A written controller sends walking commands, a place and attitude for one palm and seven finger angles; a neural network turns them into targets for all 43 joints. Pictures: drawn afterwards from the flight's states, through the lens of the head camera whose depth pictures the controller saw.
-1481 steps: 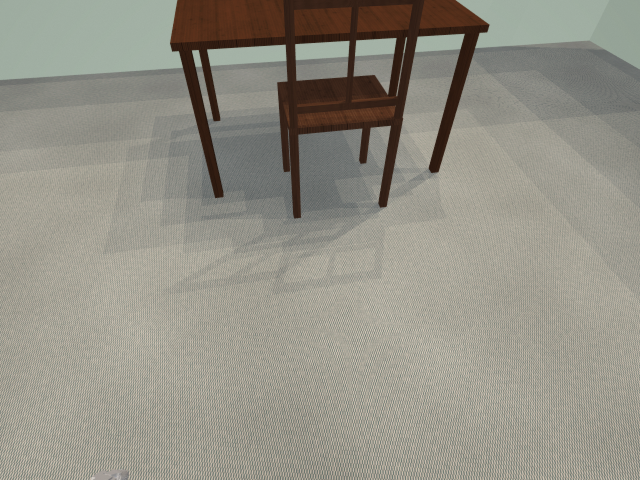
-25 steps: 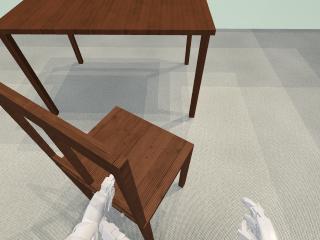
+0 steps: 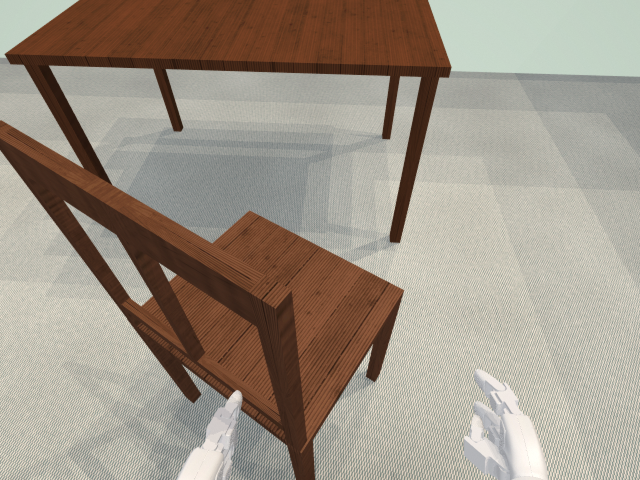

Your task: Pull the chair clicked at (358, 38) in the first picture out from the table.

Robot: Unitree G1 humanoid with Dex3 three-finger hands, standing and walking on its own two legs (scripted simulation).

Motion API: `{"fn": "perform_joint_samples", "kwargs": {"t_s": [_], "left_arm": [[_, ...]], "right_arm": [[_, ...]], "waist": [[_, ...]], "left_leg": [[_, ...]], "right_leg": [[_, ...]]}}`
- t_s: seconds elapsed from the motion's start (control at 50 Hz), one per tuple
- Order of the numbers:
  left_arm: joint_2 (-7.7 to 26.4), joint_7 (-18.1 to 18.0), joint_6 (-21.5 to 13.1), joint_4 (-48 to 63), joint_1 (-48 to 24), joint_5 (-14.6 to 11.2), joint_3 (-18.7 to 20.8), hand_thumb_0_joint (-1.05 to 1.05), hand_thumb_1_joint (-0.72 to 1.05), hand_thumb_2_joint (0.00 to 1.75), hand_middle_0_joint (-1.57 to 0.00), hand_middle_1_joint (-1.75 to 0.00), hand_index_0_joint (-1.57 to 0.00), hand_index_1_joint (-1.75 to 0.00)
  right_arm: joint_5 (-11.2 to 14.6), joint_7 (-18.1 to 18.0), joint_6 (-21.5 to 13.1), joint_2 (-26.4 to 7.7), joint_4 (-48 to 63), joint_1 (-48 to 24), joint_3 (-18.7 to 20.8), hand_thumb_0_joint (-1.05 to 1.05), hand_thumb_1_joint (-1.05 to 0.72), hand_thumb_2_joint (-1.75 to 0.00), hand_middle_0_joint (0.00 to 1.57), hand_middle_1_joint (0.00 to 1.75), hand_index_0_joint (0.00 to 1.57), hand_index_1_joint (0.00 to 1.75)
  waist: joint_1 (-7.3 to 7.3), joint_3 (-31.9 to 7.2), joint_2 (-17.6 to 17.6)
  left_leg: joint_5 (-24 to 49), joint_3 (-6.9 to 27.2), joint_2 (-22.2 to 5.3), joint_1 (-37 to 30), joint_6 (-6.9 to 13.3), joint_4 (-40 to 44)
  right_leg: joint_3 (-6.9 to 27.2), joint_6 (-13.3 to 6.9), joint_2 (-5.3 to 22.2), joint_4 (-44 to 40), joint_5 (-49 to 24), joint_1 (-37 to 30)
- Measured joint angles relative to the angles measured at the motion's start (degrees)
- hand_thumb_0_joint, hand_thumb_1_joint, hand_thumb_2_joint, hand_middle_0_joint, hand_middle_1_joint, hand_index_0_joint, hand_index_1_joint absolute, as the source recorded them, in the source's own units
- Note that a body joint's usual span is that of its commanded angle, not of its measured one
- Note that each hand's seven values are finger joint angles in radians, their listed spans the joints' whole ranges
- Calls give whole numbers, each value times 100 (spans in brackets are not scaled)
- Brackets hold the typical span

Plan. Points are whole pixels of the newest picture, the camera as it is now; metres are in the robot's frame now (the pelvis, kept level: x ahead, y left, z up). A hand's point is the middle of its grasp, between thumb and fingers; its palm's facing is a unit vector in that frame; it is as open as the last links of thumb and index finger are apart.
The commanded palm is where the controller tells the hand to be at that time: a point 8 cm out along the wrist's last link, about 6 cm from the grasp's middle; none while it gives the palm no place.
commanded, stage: draw the fingers out of the gap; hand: left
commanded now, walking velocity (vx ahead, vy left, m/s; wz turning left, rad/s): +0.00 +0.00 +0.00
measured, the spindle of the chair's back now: (170, 306) +0.35 +0.23 +0.00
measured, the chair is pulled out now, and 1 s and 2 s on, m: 0.58 0.58 0.58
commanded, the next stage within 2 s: draw the hand back to the body in 0.12 s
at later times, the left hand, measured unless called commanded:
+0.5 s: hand out of the picture +0.13 +0.11 +0.07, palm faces +0.05 -1.00 +0.01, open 16.9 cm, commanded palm +0.07 +0.17 +0.07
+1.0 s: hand (108, 440) +0.15 +0.19 +0.13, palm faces +0.25 -0.89 -0.38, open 15.4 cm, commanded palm +0.11 +0.23 +0.16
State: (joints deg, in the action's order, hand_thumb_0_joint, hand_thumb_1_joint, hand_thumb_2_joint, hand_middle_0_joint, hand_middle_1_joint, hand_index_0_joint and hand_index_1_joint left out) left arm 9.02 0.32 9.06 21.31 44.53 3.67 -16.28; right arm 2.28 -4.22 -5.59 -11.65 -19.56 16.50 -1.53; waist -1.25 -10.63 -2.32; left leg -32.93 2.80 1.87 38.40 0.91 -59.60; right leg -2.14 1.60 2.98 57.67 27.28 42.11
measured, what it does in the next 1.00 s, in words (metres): stands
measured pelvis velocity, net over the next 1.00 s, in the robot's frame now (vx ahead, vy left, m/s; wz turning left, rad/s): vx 0.00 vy -0.01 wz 0.01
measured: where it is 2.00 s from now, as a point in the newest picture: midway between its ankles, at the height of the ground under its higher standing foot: outside the picture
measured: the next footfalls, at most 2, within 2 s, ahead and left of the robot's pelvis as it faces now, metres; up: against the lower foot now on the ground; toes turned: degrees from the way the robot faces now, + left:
none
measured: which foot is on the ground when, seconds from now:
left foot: down 0.00-1.00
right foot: down 0.00-1.00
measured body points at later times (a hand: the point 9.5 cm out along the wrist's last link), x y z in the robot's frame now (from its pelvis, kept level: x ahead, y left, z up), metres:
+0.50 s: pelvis -0.02 +0.00 -0.02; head +0.01 +0.00 +0.43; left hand +0.12 +0.17 +0.08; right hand +0.18 -0.23 -0.07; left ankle -0.03 +0.11 -0.67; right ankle +0.01 -0.14 -0.67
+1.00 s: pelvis +0.00 -0.01 +0.03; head -0.01 -0.04 +0.48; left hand +0.13 +0.23 +0.15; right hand +0.18 -0.24 -0.04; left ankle -0.03 +0.11 -0.67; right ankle +0.01 -0.14 -0.67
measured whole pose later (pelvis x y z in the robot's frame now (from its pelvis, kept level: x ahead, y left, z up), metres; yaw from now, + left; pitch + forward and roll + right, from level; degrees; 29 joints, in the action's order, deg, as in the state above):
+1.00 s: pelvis +0.00 -0.01 +0.03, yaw +0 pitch +3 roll -1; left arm 17.3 -9.0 0.8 29.7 44.7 -2.8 4.5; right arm 2.5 -8.4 -6.2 -11.7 -28.3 15.9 -1.1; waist 2.0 -6.0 -4.4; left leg -27.7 3.7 0.5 21.6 -0.3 -46.2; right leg -3.3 0.5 1.7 44.7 22.6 25.1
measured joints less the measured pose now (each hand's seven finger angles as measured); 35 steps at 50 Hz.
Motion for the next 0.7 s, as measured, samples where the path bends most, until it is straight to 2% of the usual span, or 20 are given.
{"fn": "perform_joint_samples", "kwargs": {"t_s": [0.26,0.28,0.34,0.4,0.46,0.52,0.56,0.62,0.7], "left_arm": [[64,-2,-85,352,742,93,178,-7,-45,25,0,0,0,0],[39,-19,-192,336,784,-40,244,-8,-44,25,0,0,0,0],[-85,-124,-804,359,830,-479,478,-9,-42,27,0,0,0,0],[-195,-178,-1463,543,778,-755,663,-9,-41,27,0,0,0,0],[-248,-100,-2185,724,644,-870,769,-7,-41,27,0,0,0,0],[-152,157,-2787,788,426,-832,871,-6,-42,27,0,0,0,0],[-24,382,-2832,809,342,-874,962,-5,-43,26,0,0,0,0],[190,608,-2515,837,386,-1071,1127,-4,-47,24,0,0,0,0],[364,596,-2208,874,515,-1419,1463,-2,-50,23,-1,0,-1,0]], "right_arm": [[37,-43,-71,-37,190,133,94,2,-90,-90,20,30,20,30],[35,-45,-117,-30,177,134,103,2,-90,-90,20,30,20,30],[28,-23,-360,-18,60,126,134,2,-91,-90,20,30,20,30],[32,56,-519,-22,-131,84,167,2,-91,-90,20,30,20,30],[15,169,-553,0,-324,-28,192,2,-91,-90,20,30,20,30],[6,287,-473,55,-440,-183,232,2,-91,-90,20,30,20,30],[49,306,-326,102,-457,-270,241,2,-91,-90,20,30,20,30],[135,214,-112,176,-454,-314,216,2,-91,-90,20,30,20,30],[209,39,-79,230,-486,-229,167,2,-91,-90,20,30,20,30]], "waist": [[-16,-72,16],[-21,-74,28],[18,-57,89],[89,-42,97],[134,-30,84],[171,8,57],[197,58,18],[223,108,-51],[250,122,-126]], "left_leg": [[-49,3,-21,124,10,-197],[-51,5,-21,141,7,-211],[-79,39,-31,280,-18,-339],[-117,93,-45,409,-42,-482],[-154,118,-50,556,-55,-630],[-201,103,-59,731,-65,-805],[-225,71,-72,752,-66,-858],[-213,28,-92,621,-68,-775],[-132,45,-113,335,-77,-505]], "right_leg": [[-3,5,-23,138,11,105],[-4,3,-23,152,12,121],[-37,-12,-31,253,32,239],[-90,-30,-44,346,55,333],[-113,-41,-48,470,81,466],[-97,-54,-58,650,118,657],[-64,-55,-73,717,132,703],[-22,-50,-94,667,120,604],[-43,-70,-114,411,58,316]]}}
